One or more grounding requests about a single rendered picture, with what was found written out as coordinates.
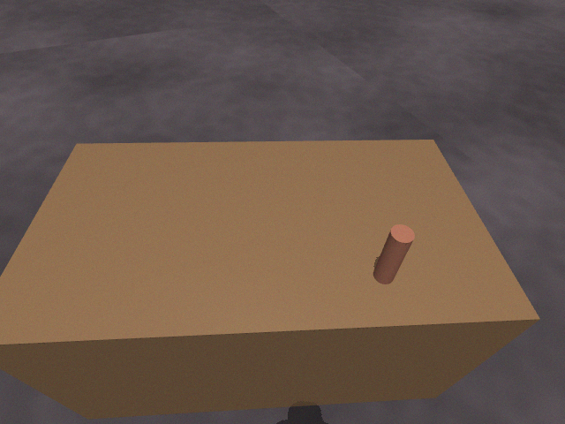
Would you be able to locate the can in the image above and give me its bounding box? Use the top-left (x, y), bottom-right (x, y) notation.
top-left (373, 224), bottom-right (415, 284)

